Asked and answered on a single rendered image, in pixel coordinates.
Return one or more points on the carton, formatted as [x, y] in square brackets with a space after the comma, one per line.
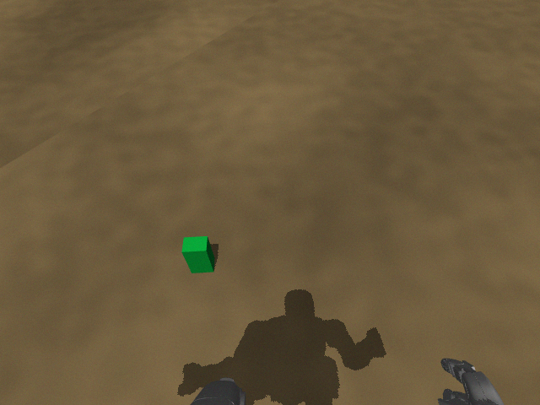
[198, 254]

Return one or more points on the right robot hand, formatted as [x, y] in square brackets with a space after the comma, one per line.
[477, 386]

